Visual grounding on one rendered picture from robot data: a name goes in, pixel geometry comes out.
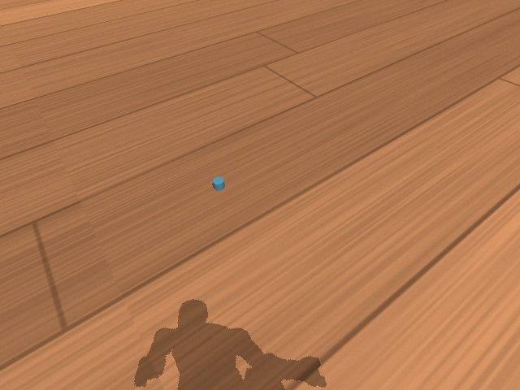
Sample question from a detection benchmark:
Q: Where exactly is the tin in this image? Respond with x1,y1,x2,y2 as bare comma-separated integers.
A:
213,177,225,191

